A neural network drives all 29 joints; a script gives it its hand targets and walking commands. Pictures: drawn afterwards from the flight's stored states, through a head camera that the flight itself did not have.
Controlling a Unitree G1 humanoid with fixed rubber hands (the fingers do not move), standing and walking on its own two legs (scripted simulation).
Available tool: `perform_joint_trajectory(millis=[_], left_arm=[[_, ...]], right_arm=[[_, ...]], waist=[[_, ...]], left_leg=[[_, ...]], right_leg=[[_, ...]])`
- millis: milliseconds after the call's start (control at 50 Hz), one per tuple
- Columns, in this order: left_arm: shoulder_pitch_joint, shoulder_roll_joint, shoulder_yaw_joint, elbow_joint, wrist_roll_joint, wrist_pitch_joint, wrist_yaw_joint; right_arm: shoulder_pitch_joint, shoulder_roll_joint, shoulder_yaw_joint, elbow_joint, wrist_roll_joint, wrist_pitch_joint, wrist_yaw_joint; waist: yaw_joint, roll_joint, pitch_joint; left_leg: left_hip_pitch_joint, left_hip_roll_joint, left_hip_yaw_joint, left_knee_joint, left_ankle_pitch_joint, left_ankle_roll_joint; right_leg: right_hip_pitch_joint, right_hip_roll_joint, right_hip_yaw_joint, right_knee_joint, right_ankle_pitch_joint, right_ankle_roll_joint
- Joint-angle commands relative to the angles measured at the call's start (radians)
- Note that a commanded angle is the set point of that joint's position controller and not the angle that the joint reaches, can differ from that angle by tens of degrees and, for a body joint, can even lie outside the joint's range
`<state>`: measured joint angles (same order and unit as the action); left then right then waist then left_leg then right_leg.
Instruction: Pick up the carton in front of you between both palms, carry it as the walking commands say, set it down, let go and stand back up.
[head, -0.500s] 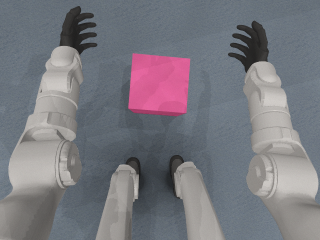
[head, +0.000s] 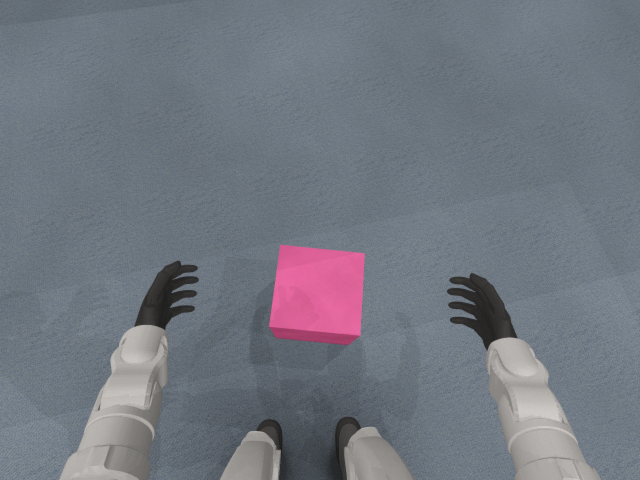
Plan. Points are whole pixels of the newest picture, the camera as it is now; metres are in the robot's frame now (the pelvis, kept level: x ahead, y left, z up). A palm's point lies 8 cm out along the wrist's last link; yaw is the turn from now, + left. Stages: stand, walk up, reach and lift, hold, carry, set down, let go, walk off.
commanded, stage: let go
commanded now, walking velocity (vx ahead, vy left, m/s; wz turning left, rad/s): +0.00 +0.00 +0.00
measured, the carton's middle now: (316, 299) +0.45 -0.02 -0.61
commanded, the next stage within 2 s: stand in 0.80 s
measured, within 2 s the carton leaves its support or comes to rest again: neither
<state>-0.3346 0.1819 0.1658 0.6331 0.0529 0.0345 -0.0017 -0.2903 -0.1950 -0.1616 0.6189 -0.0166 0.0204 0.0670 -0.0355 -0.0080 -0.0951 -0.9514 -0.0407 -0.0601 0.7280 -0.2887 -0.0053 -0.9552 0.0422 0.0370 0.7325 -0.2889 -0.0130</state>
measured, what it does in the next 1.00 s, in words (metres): stands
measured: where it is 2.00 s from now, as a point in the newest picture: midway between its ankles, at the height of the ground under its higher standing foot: (309, 477)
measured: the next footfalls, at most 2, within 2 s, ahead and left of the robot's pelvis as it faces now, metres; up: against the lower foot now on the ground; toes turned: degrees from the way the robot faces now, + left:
none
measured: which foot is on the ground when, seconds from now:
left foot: down 0.00-1.00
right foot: down 0.00-1.00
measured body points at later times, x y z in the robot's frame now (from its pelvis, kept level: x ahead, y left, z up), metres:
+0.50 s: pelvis +0.03 +0.01 +0.04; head +0.04 +0.01 +0.49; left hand +0.20 +0.24 -0.03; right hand +0.19 -0.22 -0.03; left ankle +0.01 +0.12 -0.70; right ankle +0.01 -0.11 -0.70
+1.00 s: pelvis +0.03 +0.01 +0.04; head +0.04 +0.00 +0.49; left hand +0.18 +0.29 -0.05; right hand +0.19 -0.28 -0.05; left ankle +0.01 +0.12 -0.70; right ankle +0.01 -0.11 -0.70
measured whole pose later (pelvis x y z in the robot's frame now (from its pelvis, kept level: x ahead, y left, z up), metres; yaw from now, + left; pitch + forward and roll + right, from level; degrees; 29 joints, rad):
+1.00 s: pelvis +0.03 +0.01 +0.04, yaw -1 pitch -1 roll +0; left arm 0.21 0.31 0.05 0.65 0.04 0.04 0.01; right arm 0.19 -0.32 -0.05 0.63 -0.04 0.05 -0.01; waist 0.00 0.01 0.01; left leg -0.19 -0.03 -0.05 0.52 -0.32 0.01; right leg -0.19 0.04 0.04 0.51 -0.31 -0.01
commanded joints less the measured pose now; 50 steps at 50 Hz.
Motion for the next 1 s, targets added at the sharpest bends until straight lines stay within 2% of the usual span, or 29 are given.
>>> perform_joint_trajectory(millis=[0, 220, 300, 440, 540, 720, 740, 780, 800, 820, 860, 880, 980], left_arm=[[0.076, 0.081, -0.004, -0.103, -0.009, -0.04, -0.006], [0.419, 0.096, -0.068, -0.224, -0.036, -0.063, -0.028], [0.491, 0.096, -0.089, -0.26, -0.043, -0.037, -0.038], [0.508, 0.107, -0.106, -0.296, -0.049, 0.044, -0.064], [0.505, 0.113, -0.105, -0.306, -0.045, 0.086, -0.069], [0.51, 0.114, -0.097, -0.316, -0.032, 0.102, -0.067], [0.567, 0.123, -0.085, -0.258, -0.048, 0.071, -0.048], [0.542, 0.118, -0.101, -0.284, -0.052, 0.062, -0.038], [0.501, 0.256, -0.065, -0.163, -0.003, 0.033, 0.004], [0.522, 0.262, -0.067, -0.149, -0.006, 0.018, 0.018], [0.515, 0.243, -0.078, -0.117, -0.005, 0.0, 0.02], [0.509, 0.236, -0.082, -0.105, -0.006, -0.007, 0.021], [0.5, 0.254, -0.084, -0.039, -0.011, -0.028, 0.016]], right_arm=[[0.091, -0.083, 0.005, -0.106, 0.011, -0.039, -0.006], [0.419, -0.095, 0.076, -0.236, 0.028, -0.05, -0.005], [0.463, -0.104, 0.092, -0.259, 0.03, -0.024, 0.003], [0.462, -0.118, 0.09, -0.277, 0.015, 0.058, 0.013], [0.464, -0.119, 0.083, -0.276, -0.002, 0.102, 0.011], [0.462, -0.11, 0.083, -0.29, -0.006, 0.115, 0.01], [0.416, -0.141, 0.072, -0.347, -0.023, 0.171, -0.018], [0.451, -0.127, 0.095, -0.341, -0.017, 0.19, -0.036], [0.422, -0.231, 0.069, -0.186, -0.009, 0.11, -0.076], [0.443, -0.228, 0.068, -0.173, -0.019, 0.074, -0.088], [0.441, -0.212, 0.082, -0.129, -0.028, 0.033, -0.085], [0.435, -0.212, 0.085, -0.113, -0.027, 0.021, -0.084], [0.423, -0.24, 0.092, -0.044, -0.027, -0.007, -0.08]], waist=[[0.004, -0.003, -0.543], [0.015, 0.018, -0.178], [0.031, 0.038, -0.051], [0.037, 0.022, 0.134], [0.029, 0.004, 0.173], [0.035, 0.02, 0.152], [0.046, -0.009, 0.092], [0.035, 0.01, 0.105], [0.044, 0.029, 0.13], [0.032, 0.022, 0.118], [0.032, 0.025, 0.106], [0.031, 0.025, 0.104], [0.035, 0.011, 0.041]], left_leg=[[0.342, -0.006, 0.024, -0.071, 0.367, -0.01], [0.71, 0.005, 0.022, -0.278, 0.309, -0.01], [0.787, 0.011, 0.024, -0.337, 0.268, -0.013], [0.808, 0.021, 0.03, -0.379, 0.136, -0.007], [0.833, 0.019, 0.032, -0.371, 0.142, -0.004], [0.873, 0.012, 0.032, -0.35, 0.227, -0.003], [0.917, 0.013, 0.037, -0.323, 0.3, -0.008], [0.895, 0.011, 0.036, -0.311, 0.302, -0.008], [0.735, 0.061, 0.009, -0.28, 0.181, -0.02], [0.759, 0.059, -0.006, -0.279, 0.113, -0.011], [0.751, 0.07, -0.029, -0.294, 0.025, -0.003], [0.748, 0.076, -0.038, -0.298, 0.025, 0.001], [0.776, 0.09, -0.043, -0.275, 0.206, 0.009]], right_leg=[[0.552, -0.026, 0.026, -0.055, 0.534, 0.034], [0.733, -0.009, -0.009, -0.279, 0.346, 0.037], [0.779, -0.003, -0.016, -0.34, 0.263, 0.03], [0.825, -0.001, -0.027, -0.367, 0.128, 0.021], [0.846, -0.001, -0.032, -0.358, 0.133, 0.018], [0.877, -0.003, -0.025, -0.347, 0.206, 0.016], [0.859, 0.023, -0.029, -0.315, 0.2, 0.027], [0.843, 0.019, -0.025, -0.31, 0.198, 0.026], [0.746, -0.057, 0.015, -0.314, 0.163, 0.044], [0.736, -0.072, 0.036, -0.318, 0.138, 0.036], [0.706, -0.079, 0.053, -0.329, 0.045, 0.021], [0.702, -0.079, 0.059, -0.328, 0.039, 0.017], [0.755, -0.09, 0.062, -0.301, 0.225, 0.011]])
